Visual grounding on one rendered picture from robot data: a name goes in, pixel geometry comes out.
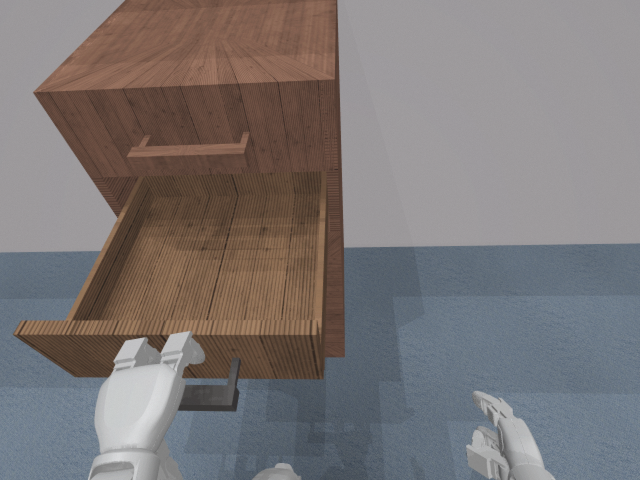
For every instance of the handle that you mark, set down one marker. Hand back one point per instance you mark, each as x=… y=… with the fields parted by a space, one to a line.
x=189 y=156
x=213 y=397

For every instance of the drawer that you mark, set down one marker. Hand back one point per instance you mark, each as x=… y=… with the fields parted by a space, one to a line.
x=238 y=259

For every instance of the left robot forearm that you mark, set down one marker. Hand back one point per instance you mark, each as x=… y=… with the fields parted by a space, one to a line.
x=125 y=464

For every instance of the robot right hand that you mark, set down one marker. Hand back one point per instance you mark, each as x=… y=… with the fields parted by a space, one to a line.
x=494 y=455

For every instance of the left robot shin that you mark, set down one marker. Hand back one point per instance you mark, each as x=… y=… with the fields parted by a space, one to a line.
x=284 y=465

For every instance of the cabinet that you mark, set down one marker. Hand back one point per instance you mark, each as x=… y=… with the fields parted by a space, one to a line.
x=196 y=72

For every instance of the robot left hand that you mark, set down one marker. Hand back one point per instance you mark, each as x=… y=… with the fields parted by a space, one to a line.
x=138 y=402

